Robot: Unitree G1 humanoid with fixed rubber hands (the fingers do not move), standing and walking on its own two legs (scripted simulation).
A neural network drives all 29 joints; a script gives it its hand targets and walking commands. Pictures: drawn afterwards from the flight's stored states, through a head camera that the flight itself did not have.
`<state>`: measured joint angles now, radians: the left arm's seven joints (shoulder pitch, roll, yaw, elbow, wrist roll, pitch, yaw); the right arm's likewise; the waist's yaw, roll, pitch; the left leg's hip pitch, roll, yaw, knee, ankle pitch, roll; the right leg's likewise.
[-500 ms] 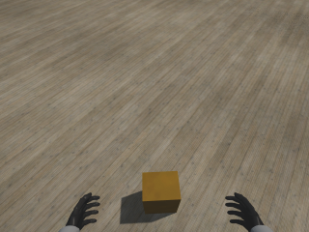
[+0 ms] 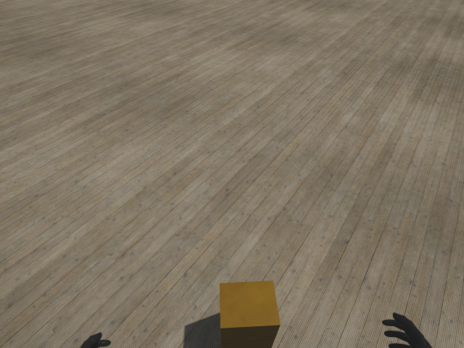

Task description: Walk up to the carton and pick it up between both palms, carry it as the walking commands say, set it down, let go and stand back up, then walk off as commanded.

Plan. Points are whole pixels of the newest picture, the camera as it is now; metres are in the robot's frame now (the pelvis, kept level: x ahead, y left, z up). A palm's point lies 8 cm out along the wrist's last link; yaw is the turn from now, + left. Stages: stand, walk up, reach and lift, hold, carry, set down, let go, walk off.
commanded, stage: stand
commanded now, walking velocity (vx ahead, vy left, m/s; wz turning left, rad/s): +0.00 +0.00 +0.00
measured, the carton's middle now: (246, 317) +0.39 -0.03 -0.63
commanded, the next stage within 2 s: walk off in 1.56 s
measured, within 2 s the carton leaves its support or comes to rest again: neither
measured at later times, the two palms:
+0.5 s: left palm out of the picture +0.09 +0.29 -0.10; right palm out of the picture +0.08 -0.30 -0.08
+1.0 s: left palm out of the picture +0.04 +0.30 -0.10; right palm out of the picture +0.03 -0.31 -0.09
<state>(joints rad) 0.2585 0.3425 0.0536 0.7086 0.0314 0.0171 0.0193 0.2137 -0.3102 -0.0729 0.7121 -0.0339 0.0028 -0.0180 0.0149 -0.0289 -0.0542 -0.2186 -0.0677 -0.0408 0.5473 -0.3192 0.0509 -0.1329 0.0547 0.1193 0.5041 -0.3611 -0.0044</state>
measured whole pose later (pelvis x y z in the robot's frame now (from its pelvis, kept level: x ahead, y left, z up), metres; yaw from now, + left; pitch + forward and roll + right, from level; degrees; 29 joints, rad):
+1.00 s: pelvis -0.04 +0.00 +0.01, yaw -1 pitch -2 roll +0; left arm 0.20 0.38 -0.02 1.00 0.02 -0.02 0.02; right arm 0.16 -0.36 -0.03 1.05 -0.01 -0.02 0.00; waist -0.01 -0.02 0.00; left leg -0.16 -0.06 -0.03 0.37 -0.17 0.04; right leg -0.10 0.05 0.13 0.37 -0.23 0.00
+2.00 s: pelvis -0.05 -0.01 +0.01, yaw +0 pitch -1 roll +1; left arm 0.16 0.36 -0.03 1.05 0.00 0.05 0.03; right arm 0.11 -0.32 -0.01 1.08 0.00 0.05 -0.02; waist -0.01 -0.04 0.07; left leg -0.24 -0.08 -0.03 0.43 -0.17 0.04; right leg -0.20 0.04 0.12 0.50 -0.27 0.00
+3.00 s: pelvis -0.13 -0.02 +0.01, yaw +2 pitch -1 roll -1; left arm 0.27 0.19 0.01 1.17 0.01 0.03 0.03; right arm 0.32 -0.16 -0.01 1.11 -0.01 0.00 -0.05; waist 0.02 -0.01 0.04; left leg -0.08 -0.02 -0.05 0.39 -0.29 0.02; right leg -0.18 0.01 0.00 0.37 -0.18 0.01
